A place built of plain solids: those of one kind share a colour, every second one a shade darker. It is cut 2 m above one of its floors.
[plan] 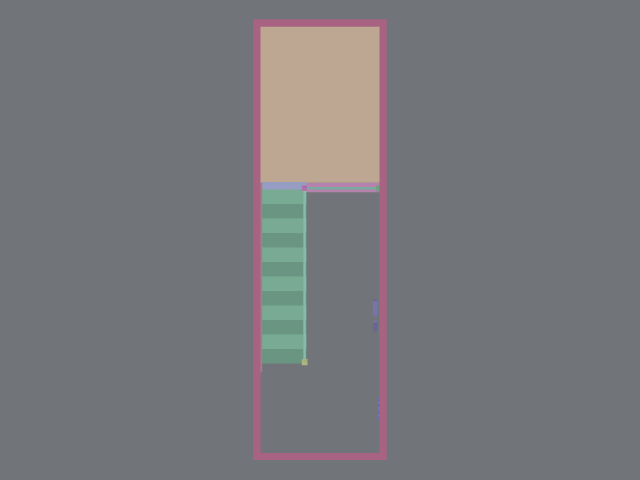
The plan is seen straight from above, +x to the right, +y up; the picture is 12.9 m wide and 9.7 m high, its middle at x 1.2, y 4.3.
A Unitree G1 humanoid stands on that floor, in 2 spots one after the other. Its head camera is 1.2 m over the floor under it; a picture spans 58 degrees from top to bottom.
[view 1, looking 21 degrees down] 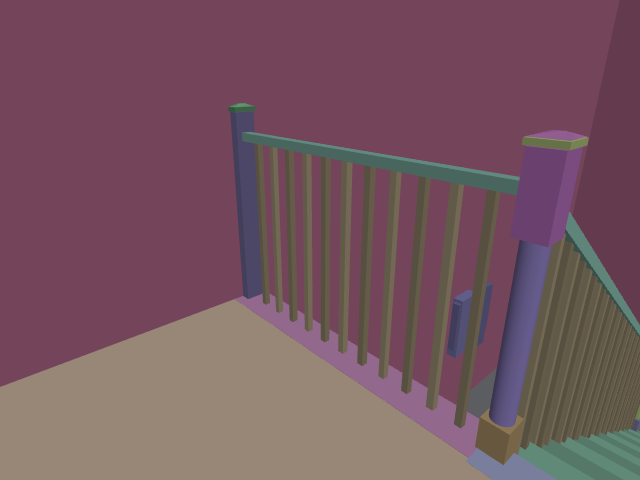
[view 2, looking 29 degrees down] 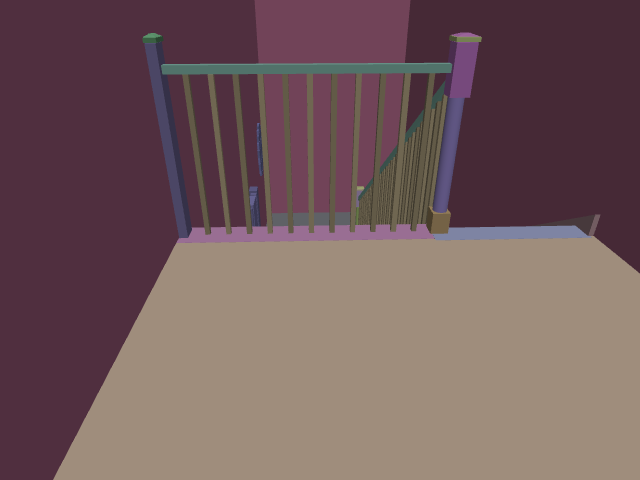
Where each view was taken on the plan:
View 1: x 0.45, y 6.55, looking -42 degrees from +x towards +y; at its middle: wall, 2.81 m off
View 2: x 1.67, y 7.61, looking -92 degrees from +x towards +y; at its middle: upper_edge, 2.48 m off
